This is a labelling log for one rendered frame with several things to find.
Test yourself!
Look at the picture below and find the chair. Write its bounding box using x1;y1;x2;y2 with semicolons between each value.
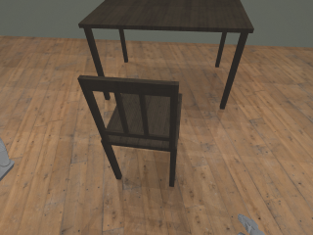
77;75;183;187

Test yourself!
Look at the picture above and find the robot left hand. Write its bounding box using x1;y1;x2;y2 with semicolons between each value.
0;138;15;181

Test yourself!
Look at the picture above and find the table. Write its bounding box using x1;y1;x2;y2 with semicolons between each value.
78;0;254;110

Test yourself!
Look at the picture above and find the robot right hand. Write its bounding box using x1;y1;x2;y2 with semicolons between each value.
238;213;265;235

